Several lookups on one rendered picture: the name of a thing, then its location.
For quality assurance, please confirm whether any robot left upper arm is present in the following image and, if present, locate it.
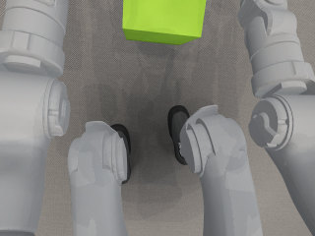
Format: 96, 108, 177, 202
0, 70, 71, 236

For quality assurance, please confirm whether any robot right thigh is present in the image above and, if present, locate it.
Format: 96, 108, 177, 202
183, 114, 263, 236

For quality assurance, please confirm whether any robot right upper arm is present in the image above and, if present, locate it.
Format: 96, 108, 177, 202
248, 94, 315, 236

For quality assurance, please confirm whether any right robot forearm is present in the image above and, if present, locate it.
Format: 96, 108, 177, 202
237, 0, 315, 99

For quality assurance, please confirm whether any right robot foot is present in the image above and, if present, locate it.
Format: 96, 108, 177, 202
167, 105, 190, 165

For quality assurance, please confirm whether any carton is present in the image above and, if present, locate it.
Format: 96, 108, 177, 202
122, 0, 207, 45

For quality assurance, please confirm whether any left robot forearm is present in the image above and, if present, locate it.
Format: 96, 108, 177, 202
0, 0, 69, 79

